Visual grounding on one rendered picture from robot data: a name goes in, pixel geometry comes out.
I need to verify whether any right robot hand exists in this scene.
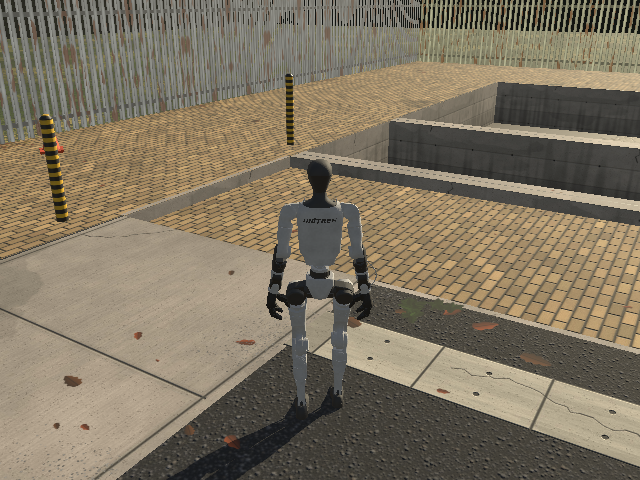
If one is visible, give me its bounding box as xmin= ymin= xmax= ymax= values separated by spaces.
xmin=349 ymin=291 xmax=373 ymax=320

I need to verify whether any right robot upper arm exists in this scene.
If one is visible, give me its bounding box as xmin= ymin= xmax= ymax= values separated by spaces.
xmin=341 ymin=202 xmax=364 ymax=259

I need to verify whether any left robot foot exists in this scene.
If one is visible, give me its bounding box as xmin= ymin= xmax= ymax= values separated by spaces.
xmin=295 ymin=393 xmax=309 ymax=420

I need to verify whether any left robot hand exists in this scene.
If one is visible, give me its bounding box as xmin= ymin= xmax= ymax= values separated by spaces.
xmin=266 ymin=292 xmax=290 ymax=320

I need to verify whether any right robot foot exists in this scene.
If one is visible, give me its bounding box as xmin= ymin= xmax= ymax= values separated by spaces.
xmin=330 ymin=383 xmax=344 ymax=408

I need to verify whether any robot foot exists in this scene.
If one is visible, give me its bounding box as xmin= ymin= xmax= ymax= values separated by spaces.
xmin=330 ymin=383 xmax=344 ymax=408
xmin=295 ymin=393 xmax=309 ymax=420

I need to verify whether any left robot forearm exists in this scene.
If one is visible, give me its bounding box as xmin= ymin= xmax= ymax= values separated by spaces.
xmin=268 ymin=244 xmax=287 ymax=294

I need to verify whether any left robot upper arm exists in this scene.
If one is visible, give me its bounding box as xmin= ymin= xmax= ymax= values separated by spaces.
xmin=276 ymin=202 xmax=299 ymax=259

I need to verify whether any right robot forearm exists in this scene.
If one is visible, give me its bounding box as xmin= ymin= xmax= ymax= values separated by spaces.
xmin=353 ymin=244 xmax=371 ymax=294

